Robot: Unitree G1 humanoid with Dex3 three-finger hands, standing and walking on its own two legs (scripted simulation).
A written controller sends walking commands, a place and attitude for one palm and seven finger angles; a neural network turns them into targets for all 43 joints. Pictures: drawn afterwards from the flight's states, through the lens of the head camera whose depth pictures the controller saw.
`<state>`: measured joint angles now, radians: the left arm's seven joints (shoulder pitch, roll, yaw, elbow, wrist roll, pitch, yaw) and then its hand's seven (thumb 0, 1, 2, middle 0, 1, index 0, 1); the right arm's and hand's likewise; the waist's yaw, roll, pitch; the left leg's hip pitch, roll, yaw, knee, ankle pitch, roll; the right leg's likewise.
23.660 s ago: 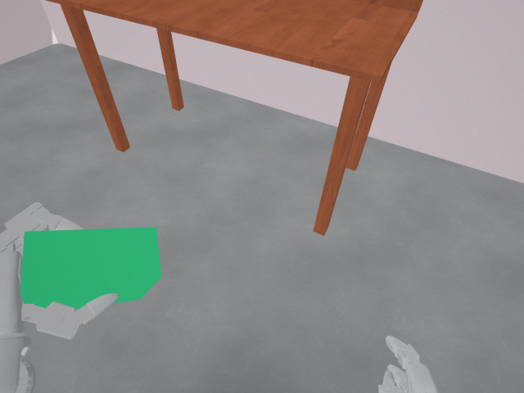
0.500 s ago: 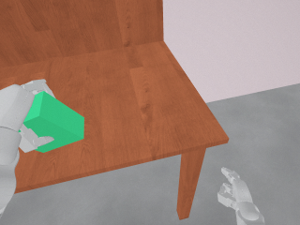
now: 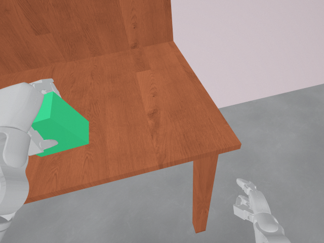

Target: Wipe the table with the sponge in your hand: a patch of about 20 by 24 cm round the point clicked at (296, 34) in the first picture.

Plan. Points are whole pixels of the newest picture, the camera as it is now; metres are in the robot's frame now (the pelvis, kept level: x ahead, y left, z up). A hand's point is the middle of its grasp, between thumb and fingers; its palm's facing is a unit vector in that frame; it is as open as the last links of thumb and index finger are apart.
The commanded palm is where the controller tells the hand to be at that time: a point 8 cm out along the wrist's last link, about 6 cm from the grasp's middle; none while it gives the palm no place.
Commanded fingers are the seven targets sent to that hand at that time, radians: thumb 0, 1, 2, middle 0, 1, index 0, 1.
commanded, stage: turn the palm down, sponge in hand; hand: left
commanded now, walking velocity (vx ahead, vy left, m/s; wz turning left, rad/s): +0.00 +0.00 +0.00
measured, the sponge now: (53, 131) +0.25 +0.29 +0.19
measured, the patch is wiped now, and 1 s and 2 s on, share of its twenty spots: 0.00 0.00 0.00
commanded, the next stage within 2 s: move the sponge above the wiping area in 0.34 s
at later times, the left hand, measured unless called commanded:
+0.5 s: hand (53, 122) +0.25 +0.26 +0.23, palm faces +0.29 -0.05 -0.96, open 9.8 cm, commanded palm +0.19 +0.26 +0.30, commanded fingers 0.00 0.10 1.30 -1.20 -1.60 -1.20 -1.60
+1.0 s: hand (52, 123) +0.25 +0.27 +0.22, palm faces +0.26 -0.05 -0.97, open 9.8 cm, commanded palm +0.20 +0.27 +0.29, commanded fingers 0.00 0.10 1.30 -1.20 -1.60 -1.20 -1.60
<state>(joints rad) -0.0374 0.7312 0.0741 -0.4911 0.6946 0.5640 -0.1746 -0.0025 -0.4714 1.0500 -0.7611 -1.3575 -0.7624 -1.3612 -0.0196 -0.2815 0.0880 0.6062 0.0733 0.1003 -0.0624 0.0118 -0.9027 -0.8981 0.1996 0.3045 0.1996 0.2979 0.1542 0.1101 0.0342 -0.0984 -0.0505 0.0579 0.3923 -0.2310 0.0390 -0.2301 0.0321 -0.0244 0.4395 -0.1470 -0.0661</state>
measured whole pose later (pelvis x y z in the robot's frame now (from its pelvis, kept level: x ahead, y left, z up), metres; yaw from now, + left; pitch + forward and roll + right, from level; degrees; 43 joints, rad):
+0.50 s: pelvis +0.00 -0.02 +0.00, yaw -1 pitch -5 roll +2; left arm -0.03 0.71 0.06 -0.43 0.69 0.53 -0.13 0.00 -0.47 1.05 -0.76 -1.36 -0.76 -1.36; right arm -0.03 -0.30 0.05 0.62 0.07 0.09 -0.07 0.01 -0.90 -0.90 0.20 0.30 0.20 0.30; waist 0.14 0.13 0.03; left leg -0.11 -0.02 0.06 0.46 -0.26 0.01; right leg -0.24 0.06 -0.03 0.48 -0.16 -0.10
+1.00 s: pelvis +0.00 -0.01 +0.00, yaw +0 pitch -5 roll +2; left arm -0.06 0.68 0.03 -0.37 0.73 0.49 -0.14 0.00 -0.47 1.05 -0.76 -1.36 -0.76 -1.36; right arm 0.00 -0.28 0.06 0.63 0.06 0.07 -0.07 0.01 -0.90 -0.90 0.20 0.30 0.20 0.30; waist 0.14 0.12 0.03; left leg -0.09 -0.04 0.06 0.42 -0.24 0.02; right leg -0.23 0.04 -0.02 0.48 -0.16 -0.08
